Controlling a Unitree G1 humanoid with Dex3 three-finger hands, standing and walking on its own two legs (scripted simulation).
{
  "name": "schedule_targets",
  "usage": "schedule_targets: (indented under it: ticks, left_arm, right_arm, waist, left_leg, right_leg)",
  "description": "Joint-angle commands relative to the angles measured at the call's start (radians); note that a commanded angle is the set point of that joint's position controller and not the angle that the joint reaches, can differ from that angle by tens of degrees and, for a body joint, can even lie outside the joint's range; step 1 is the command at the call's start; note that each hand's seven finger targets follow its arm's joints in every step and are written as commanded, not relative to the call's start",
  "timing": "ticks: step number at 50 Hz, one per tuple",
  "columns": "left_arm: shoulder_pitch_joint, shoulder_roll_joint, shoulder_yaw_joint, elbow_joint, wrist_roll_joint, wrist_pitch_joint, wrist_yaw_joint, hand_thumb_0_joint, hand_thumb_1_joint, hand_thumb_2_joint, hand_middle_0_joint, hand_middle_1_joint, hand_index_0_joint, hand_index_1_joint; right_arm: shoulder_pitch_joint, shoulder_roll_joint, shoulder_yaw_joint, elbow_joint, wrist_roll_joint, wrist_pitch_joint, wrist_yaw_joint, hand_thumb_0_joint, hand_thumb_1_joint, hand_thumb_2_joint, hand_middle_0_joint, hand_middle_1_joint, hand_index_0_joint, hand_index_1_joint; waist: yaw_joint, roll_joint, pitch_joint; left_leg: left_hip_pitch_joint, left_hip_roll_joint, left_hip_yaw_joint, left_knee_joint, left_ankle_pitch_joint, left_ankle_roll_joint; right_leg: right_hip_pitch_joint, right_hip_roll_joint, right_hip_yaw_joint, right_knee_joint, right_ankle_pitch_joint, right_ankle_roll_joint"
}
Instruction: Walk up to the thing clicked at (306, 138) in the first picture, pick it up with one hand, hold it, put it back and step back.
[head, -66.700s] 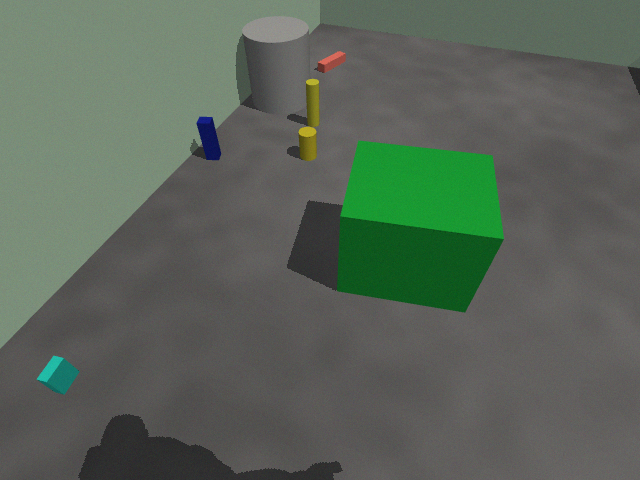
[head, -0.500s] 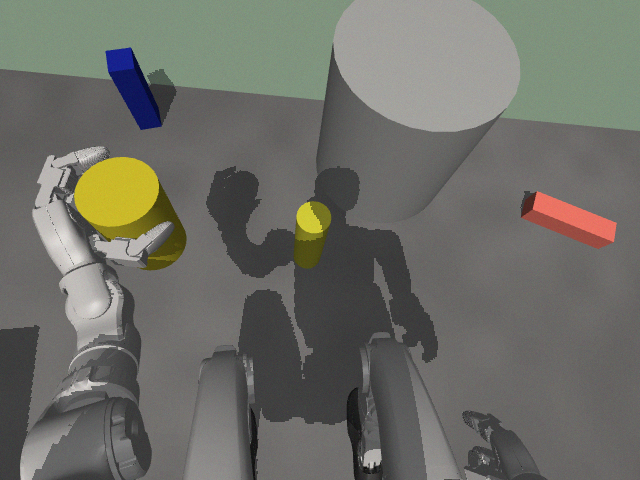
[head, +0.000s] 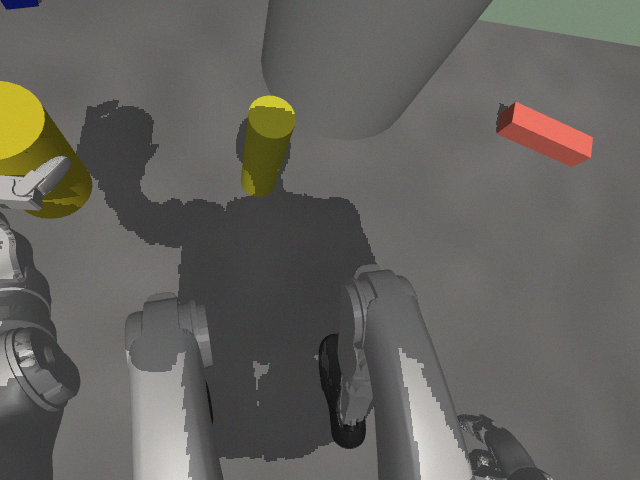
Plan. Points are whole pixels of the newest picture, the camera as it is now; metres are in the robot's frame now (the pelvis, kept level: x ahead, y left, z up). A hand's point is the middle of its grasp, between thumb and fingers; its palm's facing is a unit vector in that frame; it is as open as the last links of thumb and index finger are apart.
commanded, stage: crouch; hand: left
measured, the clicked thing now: (27, 158) +0.49 +0.28 -0.08
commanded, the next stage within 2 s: lower in 0.62 s
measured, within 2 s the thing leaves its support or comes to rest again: neither
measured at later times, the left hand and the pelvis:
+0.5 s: hand (24, 156) +0.52 +0.31 -0.13, palm faces +0.47 -0.88 -0.03, open 12.1 cm; pelvis +0.00 +0.01 -0.06, yaw -4 degrees
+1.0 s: hand (47, 173) +0.52 +0.30 -0.19, palm faces +0.47 -0.88 -0.02, open 12.1 cm; pelvis -0.01 +0.02 -0.08, yaw -7 degrees
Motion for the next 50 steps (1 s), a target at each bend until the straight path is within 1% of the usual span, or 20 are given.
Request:
schedule_targets:
  ticks: [1,5,6,7,9,10,12,14,18,20,23,26,29,30,34,39,40,42,49,50]
  left_arm:
    - [-0.378,0.334,0.032,-0.185,0.016,-0.077,-0.009,0.000,-0.048,1.175,-1.181,-1.333,-1.217,-1.322]
    - [-0.365,0.327,0.042,-0.157,0.011,-0.073,-0.005,0.000,-0.007,1.206,-1.179,-1.363,-1.224,-1.344]
    - [-0.362,0.372,0.072,-0.166,0.013,-0.071,-0.001,0.000,0.001,1.205,-1.200,-1.369,-1.245,-1.349]
    - [-0.378,0.368,0.061,-0.164,0.018,-0.073,-0.001,0.000,0.027,1.222,-1.211,-1.385,-1.258,-1.363]
    - [-0.378,0.407,0.081,-0.184,0.025,-0.075,-0.002,0.000,0.029,1.224,-1.202,-1.389,-1.251,-1.365]
    - [-0.377,0.392,0.073,-0.185,0.029,-0.076,-0.004,0.000,0.029,1.225,-1.209,-1.393,-1.259,-1.369]
    - [-0.393,0.444,0.095,-0.221,0.036,-0.077,-0.003,0.000,0.033,1.214,-1.203,-1.378,-1.250,-1.356]
    - [-0.398,0.422,0.080,-0.218,0.035,-0.076,-0.006,0.000,0.062,1.212,-1.205,-1.376,-1.255,-1.350]
    - [-0.385,0.443,0.083,-0.225,0.035,-0.072,-0.015,0.000,0.138,1.202,-1.187,-1.349,-1.233,-1.324]
    - [-0.410,0.436,0.062,-0.223,0.032,-0.071,-0.019,0.000,0.141,1.202,-1.202,-1.353,-1.246,-1.330]
    - [-0.361,0.463,0.082,-0.203,0.028,-0.068,-0.025,0.000,0.130,1.201,-1.195,-1.350,-1.240,-1.326]
    - [-0.348,0.475,0.082,-0.168,0.028,-0.063,-0.024,0.000,0.131,1.207,-1.208,-1.358,-1.253,-1.334]
    - [-0.344,0.496,0.091,-0.176,0.027,-0.072,-0.025,0.000,0.145,1.216,-1.221,-1.374,-1.269,-1.347]
    - [-0.342,0.495,0.086,-0.177,0.029,-0.074,-0.025,0.000,0.156,1.223,-1.221,-1.380,-1.274,-1.349]
    - [-0.342,0.526,0.105,-0.193,0.023,-0.089,-0.023,0.000,0.135,1.208,-1.217,-1.364,-1.263,-1.339]
    - [-0.333,0.510,0.088,-0.133,0.017,-0.100,-0.018,0.000,0.102,1.203,-1.242,-1.368,-1.268,-1.361]
    - [-0.318,0.529,0.100,-0.114,0.017,-0.103,-0.016,0.000,0.099,1.208,-1.240,-1.365,-1.264,-1.360]
    - [-0.323,0.524,0.083,-0.094,0.016,-0.116,-0.014,0.000,0.118,1.208,-1.253,-1.367,-1.279,-1.360]
    - [-0.311,0.614,0.115,-0.063,0.005,-0.168,-0.011,0.000,0.142,1.237,-1.254,-1.380,-1.279,-1.375]
    - [-0.327,0.645,0.124,-0.069,0.008,-0.177,-0.007,0.000,0.134,1.231,-1.250,-1.375,-1.273,-1.371]
  right_arm:
    - [0.163,-0.246,-0.044,-0.030,-0.010,0.004,-0.008,0.000,-0.894,-0.901,0.200,0.300,0.200,0.300]
    - [0.150,-0.267,-0.018,-0.055,-0.020,0.014,0.001,0.000,-0.887,-0.899,0.200,0.300,0.200,0.300]
    - [0.143,-0.280,-0.014,-0.070,-0.022,0.012,0.000,0.000,-0.885,-0.897,0.200,0.300,0.200,0.300]
    - [0.148,-0.286,-0.010,-0.063,-0.027,0.016,0.003,0.000,-0.889,-0.898,0.200,0.300,0.200,0.300]
    - [0.150,-0.294,0.000,-0.075,-0.033,0.024,0.004,0.000,-0.885,-0.898,0.200,0.300,0.200,0.300]
    - [0.158,-0.296,0.003,-0.074,-0.037,0.028,0.006,0.000,-0.887,-0.898,0.200,0.300,0.200,0.300]
    - [0.156,-0.304,0.009,-0.074,-0.044,0.030,0.007,0.000,-0.891,-0.900,0.200,0.300,0.200,0.300]
    - [0.172,-0.311,0.017,-0.073,-0.052,0.032,0.012,0.000,-0.896,-0.901,0.200,0.300,0.200,0.300]
    - [0.160,-0.322,0.030,-0.077,-0.056,0.036,0.016,0.000,-0.896,-0.902,0.200,0.300,0.200,0.300]
    - [0.165,-0.328,0.038,-0.076,-0.060,0.041,0.018,0.000,-0.899,-0.902,0.200,0.300,0.200,0.300]
    - [0.161,-0.338,0.053,-0.081,-0.065,0.045,0.019,0.000,-0.897,-0.902,0.200,0.300,0.200,0.300]
    - [0.141,-0.343,0.067,-0.093,-0.067,0.052,0.021,0.000,-0.893,-0.900,0.200,0.300,0.200,0.300]
    - [0.124,-0.363,0.075,-0.101,-0.073,0.054,0.022,0.000,-0.892,-0.899,0.200,0.300,0.200,0.300]
    - [0.126,-0.369,0.078,-0.106,-0.075,0.058,0.023,0.000,-0.892,-0.898,0.200,0.300,0.200,0.300]
    - [0.114,-0.381,0.092,-0.113,-0.082,0.061,0.026,0.000,-0.896,-0.900,0.200,0.300,0.200,0.300]
    - [0.093,-0.396,0.112,-0.128,-0.091,0.062,0.028,0.000,-0.909,-0.905,0.200,0.300,0.200,0.300]
    - [0.081,-0.399,0.117,-0.131,-0.092,0.063,0.027,0.000,-0.907,-0.905,0.200,0.300,0.200,0.300]
    - [0.077,-0.399,0.132,-0.131,-0.098,0.067,0.027,0.000,-0.905,-0.903,0.200,0.300,0.200,0.300]
    - [0.041,-0.416,0.181,-0.151,-0.118,0.069,0.021,0.000,-0.901,-0.904,0.200,0.300,0.200,0.300]
    - [0.030,-0.426,0.184,-0.156,-0.122,0.072,0.020,0.000,-0.906,-0.905,0.200,0.300,0.200,0.300]
  waist:
    - [-0.004,0.288,-0.641]
    - [-0.023,0.285,-0.610]
    - [-0.016,0.284,-0.619]
    - [-0.027,0.308,-0.605]
    - [-0.029,0.329,-0.622]
    - [-0.036,0.341,-0.622]
    - [-0.029,0.360,-0.634]
    - [-0.061,0.374,-0.633]
    - [-0.062,0.377,-0.599]
    - [-0.090,0.374,-0.589]
    - [-0.079,0.380,-0.580]
    - [-0.088,0.364,-0.523]
    - [-0.090,0.386,-0.494]
    - [-0.101,0.390,-0.496]
    - [-0.103,0.419,-0.502]
    - [-0.137,0.385,-0.455]
    - [-0.133,0.380,-0.440]
    - [-0.147,0.367,-0.426]
    - [-0.155,0.380,-0.436]
    - [-0.154,0.399,-0.427]
  left_leg:
    - [0.382,-0.002,0.083,-0.252,0.045,0.039]
    - [0.340,-0.002,0.060,-0.218,0.037,0.037]
    - [0.338,0.000,0.054,-0.209,0.052,0.035]
    - [0.347,0.000,0.048,-0.200,0.054,0.033]
    - [0.352,0.002,0.043,-0.183,0.085,0.030]
    - [0.363,0.003,0.038,-0.178,0.107,0.027]
    - [0.363,0.004,0.039,-0.158,0.122,0.027]
    - [0.357,0.004,0.038,-0.132,0.137,0.029]
    - [0.338,0.008,0.027,-0.114,0.127,0.028]
    - [0.319,0.008,0.024,-0.095,0.119,0.031]
    - [0.327,0.010,0.021,-0.080,0.164,0.027]
    - [0.274,0.010,0.013,-0.075,0.106,0.032]
    - [0.306,0.014,0.000,-0.077,0.099,0.027]
    - [0.324,0.016,-0.009,-0.076,0.106,0.026]
    - [0.343,0.019,-0.017,-0.066,0.160,0.020]
    - [0.315,0.023,-0.028,-0.045,0.129,0.026]
    - [0.300,0.024,-0.030,-0.044,0.114,0.026]
    - [0.294,0.024,-0.034,-0.034,0.110,0.028]
    - [0.315,0.033,-0.046,-0.001,0.160,0.028]
    - [0.320,0.036,-0.050,-0.006,0.153,0.024]
  right_leg:
    - [0.334,0.031,-0.084,-0.185,0.056,-0.056]
    - [0.304,0.034,-0.107,-0.138,0.058,-0.056]
    - [0.305,0.035,-0.112,-0.123,0.071,-0.057]
    - [0.279,0.033,-0.114,-0.109,0.079,-0.057]
    - [0.289,0.037,-0.121,-0.086,0.103,-0.059]
    - [0.284,0.037,-0.124,-0.078,0.123,-0.060]
    - [0.283,0.040,-0.124,-0.064,0.133,-0.062]
    - [0.303,0.043,-0.129,-0.060,0.157,-0.058]
    - [0.276,0.044,-0.135,-0.042,0.148,-0.058]
    - [0.285,0.047,-0.142,-0.040,0.149,-0.055]
    - [0.295,0.048,-0.145,-0.026,0.182,-0.056]
    - [0.271,0.052,-0.157,-0.021,0.137,-0.056]
    - [0.242,0.050,-0.169,-0.009,0.137,-0.058]
    - [0.236,0.050,-0.175,-0.006,0.145,-0.057]
    - [0.261,0.050,-0.179,0.015,0.187,-0.058]
    - [0.249,0.053,-0.188,0.011,0.172,-0.054]
    - [0.242,0.054,-0.189,0.012,0.158,-0.055]
    - [0.250,0.058,-0.198,0.012,0.158,-0.052]
    - [0.305,0.066,-0.205,0.020,0.201,-0.046]
    - [0.296,0.067,-0.211,0.029,0.189,-0.048]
